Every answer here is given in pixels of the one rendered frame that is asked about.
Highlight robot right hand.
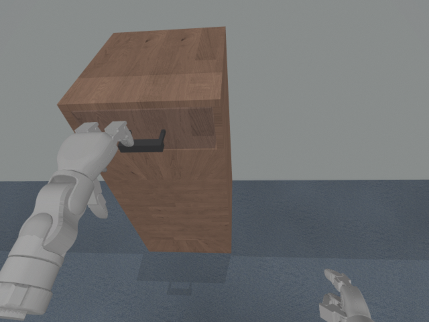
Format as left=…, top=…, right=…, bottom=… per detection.
left=319, top=268, right=371, bottom=322

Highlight left robot forearm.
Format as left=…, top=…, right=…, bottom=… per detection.
left=0, top=170, right=95, bottom=321

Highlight drawer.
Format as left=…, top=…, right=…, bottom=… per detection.
left=71, top=107, right=216, bottom=150

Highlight cabinet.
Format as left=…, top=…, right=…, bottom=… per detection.
left=57, top=27, right=232, bottom=254

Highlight handle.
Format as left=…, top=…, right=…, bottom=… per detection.
left=118, top=129, right=166, bottom=153

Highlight robot left hand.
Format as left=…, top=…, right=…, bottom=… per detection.
left=57, top=121, right=134, bottom=219

